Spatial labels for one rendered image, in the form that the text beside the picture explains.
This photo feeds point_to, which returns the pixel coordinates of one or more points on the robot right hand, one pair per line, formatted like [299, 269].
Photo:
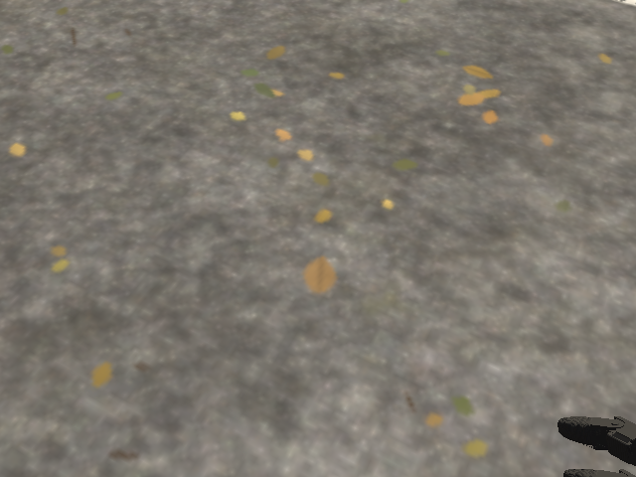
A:
[617, 435]

